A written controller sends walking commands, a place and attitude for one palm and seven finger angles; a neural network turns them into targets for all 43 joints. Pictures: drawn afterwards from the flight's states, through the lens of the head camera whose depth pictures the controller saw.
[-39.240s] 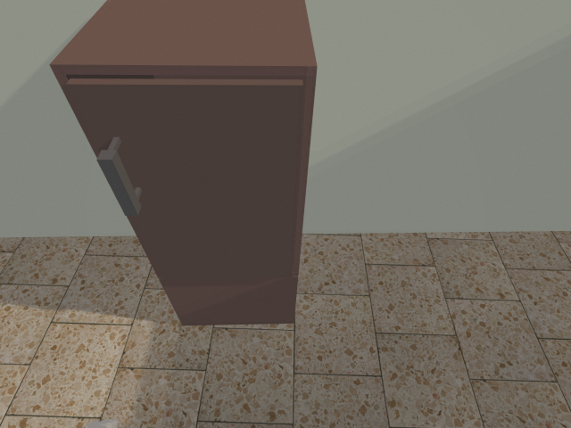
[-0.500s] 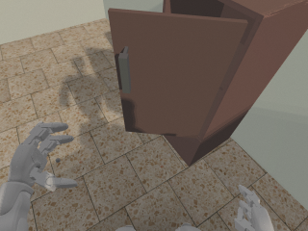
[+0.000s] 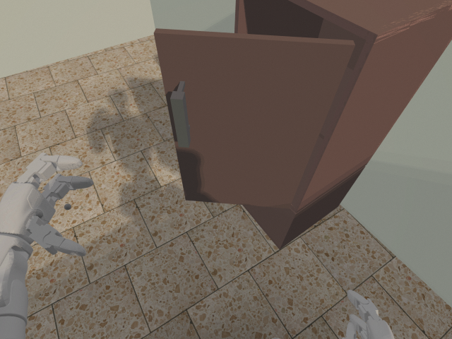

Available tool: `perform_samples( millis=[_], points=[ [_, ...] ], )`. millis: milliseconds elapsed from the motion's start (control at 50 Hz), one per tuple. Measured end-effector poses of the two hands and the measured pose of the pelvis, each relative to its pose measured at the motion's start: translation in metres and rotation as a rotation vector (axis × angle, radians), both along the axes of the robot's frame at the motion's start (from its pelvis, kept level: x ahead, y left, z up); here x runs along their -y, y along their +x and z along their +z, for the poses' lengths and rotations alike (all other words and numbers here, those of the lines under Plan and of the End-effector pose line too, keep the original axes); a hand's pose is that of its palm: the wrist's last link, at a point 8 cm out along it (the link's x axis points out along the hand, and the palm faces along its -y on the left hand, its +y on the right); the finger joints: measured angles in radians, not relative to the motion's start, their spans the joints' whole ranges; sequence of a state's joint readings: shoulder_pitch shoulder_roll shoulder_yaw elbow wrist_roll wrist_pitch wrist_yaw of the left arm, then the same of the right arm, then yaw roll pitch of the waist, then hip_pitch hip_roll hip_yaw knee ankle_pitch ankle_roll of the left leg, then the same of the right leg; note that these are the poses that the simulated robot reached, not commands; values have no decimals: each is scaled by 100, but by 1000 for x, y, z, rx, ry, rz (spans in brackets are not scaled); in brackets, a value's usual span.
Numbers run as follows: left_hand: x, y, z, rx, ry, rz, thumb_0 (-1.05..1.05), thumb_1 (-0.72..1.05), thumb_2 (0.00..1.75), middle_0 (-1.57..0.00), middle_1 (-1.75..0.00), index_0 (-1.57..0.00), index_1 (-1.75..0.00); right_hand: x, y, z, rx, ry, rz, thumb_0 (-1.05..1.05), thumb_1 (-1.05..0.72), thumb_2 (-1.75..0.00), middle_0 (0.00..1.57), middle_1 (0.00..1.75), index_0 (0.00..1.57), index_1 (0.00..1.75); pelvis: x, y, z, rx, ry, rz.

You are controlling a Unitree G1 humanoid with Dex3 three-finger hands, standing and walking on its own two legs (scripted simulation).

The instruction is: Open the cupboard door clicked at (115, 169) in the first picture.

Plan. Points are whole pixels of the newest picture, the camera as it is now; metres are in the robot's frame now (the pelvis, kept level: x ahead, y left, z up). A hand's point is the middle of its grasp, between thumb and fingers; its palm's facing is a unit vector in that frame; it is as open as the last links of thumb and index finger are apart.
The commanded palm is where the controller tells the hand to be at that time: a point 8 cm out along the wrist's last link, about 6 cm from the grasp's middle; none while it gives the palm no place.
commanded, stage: raise the hand with hooked fingers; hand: left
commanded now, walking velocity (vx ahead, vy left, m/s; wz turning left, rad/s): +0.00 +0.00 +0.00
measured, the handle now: (183, 115) +0.56 +0.14 +0.06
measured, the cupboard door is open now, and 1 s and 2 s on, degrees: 50 50 50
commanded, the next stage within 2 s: move the hooked fingers beside the handle in 0.40 s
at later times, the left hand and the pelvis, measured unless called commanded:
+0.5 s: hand (77, 212) +0.29 +0.26 +0.08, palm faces +0.01 -1.00 -0.03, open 14.0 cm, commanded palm +0.26 +0.31 +0.08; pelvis +0.00 -0.01 +0.00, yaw +0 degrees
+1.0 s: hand (104, 178) +0.36 +0.24 +0.07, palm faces -0.02 -1.00 -0.01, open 14.0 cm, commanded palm +0.34 +0.30 +0.07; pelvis +0.00 -0.01 +0.00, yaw -1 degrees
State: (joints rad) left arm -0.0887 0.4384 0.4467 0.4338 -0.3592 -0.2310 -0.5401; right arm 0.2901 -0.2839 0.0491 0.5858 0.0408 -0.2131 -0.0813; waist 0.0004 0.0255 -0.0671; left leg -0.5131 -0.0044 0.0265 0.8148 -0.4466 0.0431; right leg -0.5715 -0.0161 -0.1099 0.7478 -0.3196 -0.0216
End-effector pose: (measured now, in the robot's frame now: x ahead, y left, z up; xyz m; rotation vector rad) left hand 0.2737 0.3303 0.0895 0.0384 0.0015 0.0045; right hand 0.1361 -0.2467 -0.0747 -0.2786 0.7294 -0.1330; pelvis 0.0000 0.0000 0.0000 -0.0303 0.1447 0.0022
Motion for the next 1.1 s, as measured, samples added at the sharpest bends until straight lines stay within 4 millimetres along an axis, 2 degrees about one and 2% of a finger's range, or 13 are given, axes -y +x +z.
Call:
perform_samples(
  millis=[220,580,780,920,1100],
  points=[
    [13,-2,-10,-14,-8,1,-2,-50,30,-30,-120,-30,-120,13,-10,3,-10,-12,-25,1,-90,-90,21,30,20,30,5,-2,1,2,8,-9],
    [17,-4,-7,-15,-12,8,-2,-50,30,-30,-120,-30,-120,6,4,0,23,15,6,1,-90,-90,21,30,20,30,11,-5,1,6,11,0],
    [22,30,-10,-15,-24,-14,-2,-50,30,-30,-120,-30,-120,14,-6,-5,-26,-12,-13,1,-90,-90,21,30,20,30,12,-8,-2,-14,10,2],
    [28,58,-13,-24,-34,-23,-2,-50,30,-30,-120,-30,-120,20,-28,-10,-94,-17,-55,1,-90,-90,21,30,20,30,11,-6,-3,-37,13,-11],
    [34,80,-15,-19,-33,-30,-2,-50,30,-30,-120,-30,-120,23,-56,-17,-198,-17,-109,1,-90,-90,21,30,20,30,8,-2,-3,-59,12,-22]
  ],
)
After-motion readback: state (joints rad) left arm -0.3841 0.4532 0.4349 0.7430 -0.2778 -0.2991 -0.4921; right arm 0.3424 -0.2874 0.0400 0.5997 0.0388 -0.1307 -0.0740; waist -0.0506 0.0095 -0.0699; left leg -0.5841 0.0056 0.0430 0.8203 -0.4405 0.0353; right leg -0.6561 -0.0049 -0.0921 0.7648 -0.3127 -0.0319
